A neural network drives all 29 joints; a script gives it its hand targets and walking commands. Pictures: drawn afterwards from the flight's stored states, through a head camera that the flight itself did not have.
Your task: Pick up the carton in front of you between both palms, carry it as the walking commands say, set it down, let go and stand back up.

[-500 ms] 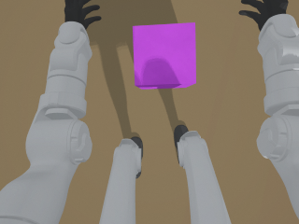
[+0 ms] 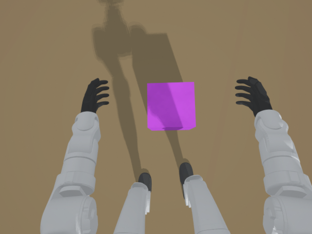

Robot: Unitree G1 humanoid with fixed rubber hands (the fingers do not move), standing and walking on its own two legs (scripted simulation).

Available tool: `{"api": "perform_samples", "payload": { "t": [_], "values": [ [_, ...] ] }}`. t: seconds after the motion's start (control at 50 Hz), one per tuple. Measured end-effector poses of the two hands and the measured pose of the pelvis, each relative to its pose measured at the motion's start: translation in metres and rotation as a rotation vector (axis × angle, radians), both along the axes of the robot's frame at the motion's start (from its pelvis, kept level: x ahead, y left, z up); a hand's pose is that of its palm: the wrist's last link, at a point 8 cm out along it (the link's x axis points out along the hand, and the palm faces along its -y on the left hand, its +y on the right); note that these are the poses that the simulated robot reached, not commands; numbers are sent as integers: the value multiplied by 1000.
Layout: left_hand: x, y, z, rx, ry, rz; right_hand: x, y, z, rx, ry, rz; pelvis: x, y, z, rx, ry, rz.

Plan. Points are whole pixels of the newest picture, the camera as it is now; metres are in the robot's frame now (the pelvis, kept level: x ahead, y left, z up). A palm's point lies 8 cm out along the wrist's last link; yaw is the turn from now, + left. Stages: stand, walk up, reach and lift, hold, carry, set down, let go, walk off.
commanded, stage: let go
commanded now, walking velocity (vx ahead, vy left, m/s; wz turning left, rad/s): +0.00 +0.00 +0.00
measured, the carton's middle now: (170, 109) +0.48 -0.04 -0.58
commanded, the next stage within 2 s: stand in 0.98 s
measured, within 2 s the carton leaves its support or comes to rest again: neither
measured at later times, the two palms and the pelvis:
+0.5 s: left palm (39, 197) +0.23 +0.24 -0.01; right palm (287, 192) +0.21 -0.22 -0.01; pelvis +0.03 +0.01 +0.06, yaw -1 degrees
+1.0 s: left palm (38, 203) +0.22 +0.24 +0.01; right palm (295, 193) +0.21 -0.23 +0.00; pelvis +0.05 +0.01 +0.07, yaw -1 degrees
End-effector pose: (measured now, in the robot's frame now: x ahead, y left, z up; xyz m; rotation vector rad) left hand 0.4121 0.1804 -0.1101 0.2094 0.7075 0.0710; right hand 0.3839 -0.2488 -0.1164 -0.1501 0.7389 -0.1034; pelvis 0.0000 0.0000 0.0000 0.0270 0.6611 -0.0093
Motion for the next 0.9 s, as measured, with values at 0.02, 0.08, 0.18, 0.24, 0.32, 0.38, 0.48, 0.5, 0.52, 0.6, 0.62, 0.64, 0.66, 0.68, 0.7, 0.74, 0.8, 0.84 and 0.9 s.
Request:
{"api": "perform_samples", "payload": {
  "t": [0.02, 0.08, 0.18, 0.24, 0.32, 0.38, 0.48, 0.5, 0.52, 0.6, 0.62, 0.64, 0.66, 0.68, 0.7, 0.74, 0.8, 0.84, 0.9],
  "values": [
    [-6, 2, 5, -1, 1, -2, -6, 1, 6, -2, 0, 2, 2, 0, 3, -1, -12, 0],
    [-25, 11, 21, -4, -2, -3, -25, 4, 21, -1, 2, 6, 7, 1, 13, -6, -53, 1],
    [-63, 25, 45, -12, -1, 1, -60, 10, 45, -2, 4, 14, 14, 4, 27, -15, -139, 1],
    [-89, 33, 58, -10, 9, 5, -85, 14, 57, 1, 11, 18, 17, 6, 34, -21, -206, 1],
    [-124, 45, 73, -12, 26, 12, -119, 18, 72, -2, 27, 26, 20, 9, 44, -27, -309, 0],
    [-149, 53, 83, -10, 41, 14, -143, 21, 83, -2, 40, 23, 24, 11, 51, -31, -395, 0],
    [-180, 63, 98, -5, 51, 13, -171, 25, 100, -4, 46, 24, 32, 13, 61, -39, -526, -1],
    [-184, 64, 101, -5, 50, 14, -174, 26, 103, -5, 47, 24, 34, 13, 62, -41, -548, -2],
    [-188, 65, 104, -6, 49, 15, -177, 26, 105, -5, 47, 25, 36, 13, 63, -41, -569, -3],
    [-198, 68, 113, -6, 43, 20, -180, 27, 112, -2, 39, 27, 42, 15, 67, -44, -635, -2],
    [-199, 68, 114, -8, 44, 22, -180, 27, 113, -4, 37, 28, 43, 15, 67, -44, -649, -1],
    [-200, 68, 115, -11, 45, 23, -180, 27, 114, -6, 35, 30, 44, 15, 67, -44, -662, -1],
    [-200, 68, 116, -12, 47, 20, -179, 28, 115, -6, 33, 32, 44, 15, 67, -44, -674, -1],
    [-201, 67, 117, -15, 50, 19, -178, 28, 116, -6, 32, 33, 45, 15, 67, -44, -684, -1],
    [-201, 67, 117, -18, 52, 16, -176, 28, 116, -7, 32, 35, 45, 15, 68, -44, -694, -1],
    [-200, 64, 118, -24, 54, 11, -174, 28, 117, -9, 33, 35, 46, 14, 67, -43, -709, -1],
    [-196, 61, 118, -30, 57, 7, -171, 28, 118, -9, 34, 36, 47, 13, 67, -43, -728, 0],
    [-194, 59, 118, -31, 58, 7, -170, 28, 118, -8, 36, 35, 48, 13, 67, -44, -734, -1],
    [-192, 57, 117, -31, 62, 8, -169, 27, 118, -8, 43, 36, 49, 12, 67, -44, -740, -2]
  ]
}}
